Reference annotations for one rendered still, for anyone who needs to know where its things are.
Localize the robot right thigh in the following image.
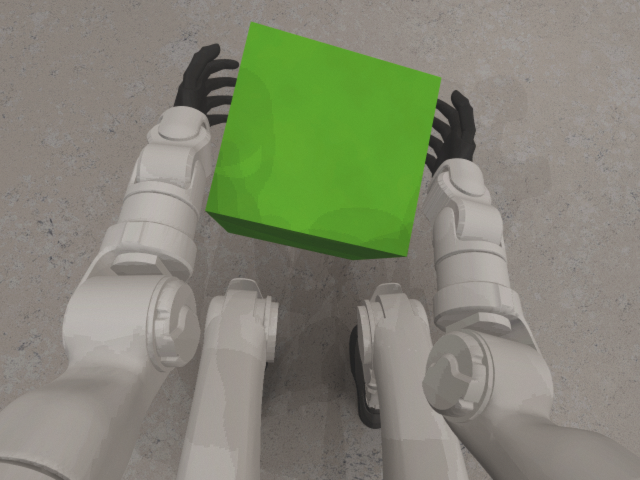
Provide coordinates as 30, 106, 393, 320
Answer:
357, 293, 469, 480

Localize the robot right hand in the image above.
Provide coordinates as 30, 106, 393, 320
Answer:
425, 90, 476, 177

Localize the carton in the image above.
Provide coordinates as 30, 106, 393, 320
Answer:
205, 22, 442, 260

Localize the robot right upper arm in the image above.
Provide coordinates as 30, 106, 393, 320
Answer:
422, 329, 640, 480

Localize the robot right foot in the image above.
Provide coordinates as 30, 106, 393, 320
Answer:
349, 325, 381, 429

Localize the robot right forearm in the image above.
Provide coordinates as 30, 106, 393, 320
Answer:
422, 158, 543, 357

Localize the robot left forearm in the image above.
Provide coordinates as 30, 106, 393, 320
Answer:
62, 106, 212, 358

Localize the robot left hand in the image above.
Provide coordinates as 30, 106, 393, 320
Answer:
173, 43, 239, 127

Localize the robot left upper arm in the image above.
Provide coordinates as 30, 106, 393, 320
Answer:
0, 275, 200, 480

